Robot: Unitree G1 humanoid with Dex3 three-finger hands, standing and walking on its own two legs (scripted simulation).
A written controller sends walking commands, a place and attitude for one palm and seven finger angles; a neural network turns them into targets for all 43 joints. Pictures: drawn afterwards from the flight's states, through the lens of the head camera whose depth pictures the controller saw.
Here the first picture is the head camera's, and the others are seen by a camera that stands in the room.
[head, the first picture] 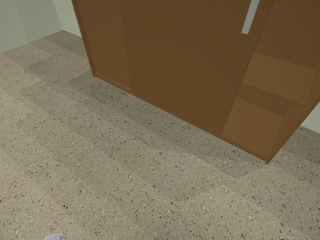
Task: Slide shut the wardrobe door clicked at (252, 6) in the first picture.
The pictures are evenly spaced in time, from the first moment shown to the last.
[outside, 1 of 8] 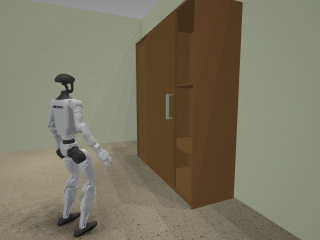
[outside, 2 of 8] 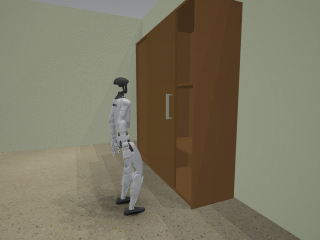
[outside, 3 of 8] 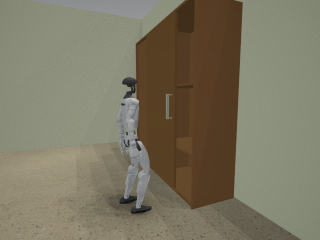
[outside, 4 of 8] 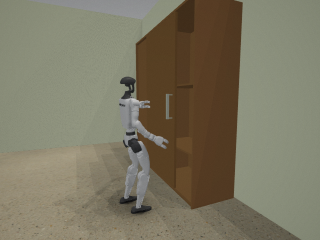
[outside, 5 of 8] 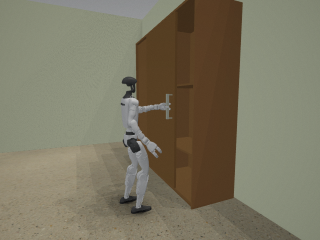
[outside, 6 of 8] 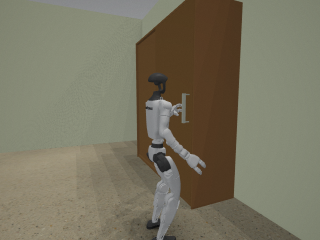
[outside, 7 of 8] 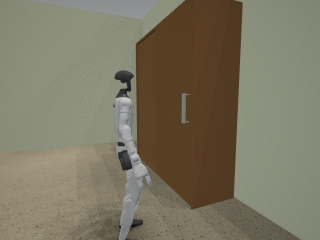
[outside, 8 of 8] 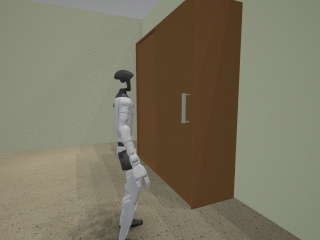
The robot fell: no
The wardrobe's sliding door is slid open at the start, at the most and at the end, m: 0.36 0.36 0.00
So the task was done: yes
